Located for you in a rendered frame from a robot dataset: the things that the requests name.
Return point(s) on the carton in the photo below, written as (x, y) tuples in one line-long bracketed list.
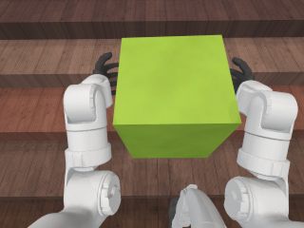
[(175, 96)]

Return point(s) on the robot left upper arm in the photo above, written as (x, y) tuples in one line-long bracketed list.
[(90, 197)]

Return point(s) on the right robot hand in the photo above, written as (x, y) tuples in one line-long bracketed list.
[(241, 77)]

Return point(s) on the robot right forearm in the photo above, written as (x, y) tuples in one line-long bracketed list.
[(270, 118)]

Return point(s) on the robot left forearm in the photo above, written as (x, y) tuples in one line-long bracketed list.
[(85, 107)]

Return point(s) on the robot right foot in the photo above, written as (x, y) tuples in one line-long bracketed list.
[(172, 210)]

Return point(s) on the robot right upper arm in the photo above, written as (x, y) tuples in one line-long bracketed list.
[(257, 203)]

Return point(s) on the right robot shin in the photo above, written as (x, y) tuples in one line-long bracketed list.
[(182, 220)]

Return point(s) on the left robot hand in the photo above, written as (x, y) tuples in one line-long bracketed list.
[(101, 68)]

